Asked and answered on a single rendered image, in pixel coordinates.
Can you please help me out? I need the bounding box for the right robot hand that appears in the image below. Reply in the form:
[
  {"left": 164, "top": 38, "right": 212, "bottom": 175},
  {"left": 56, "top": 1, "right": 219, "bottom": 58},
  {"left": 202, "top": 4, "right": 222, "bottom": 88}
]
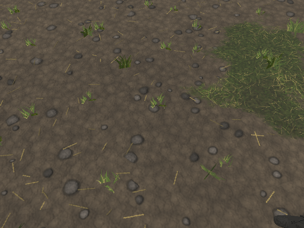
[{"left": 274, "top": 215, "right": 304, "bottom": 228}]

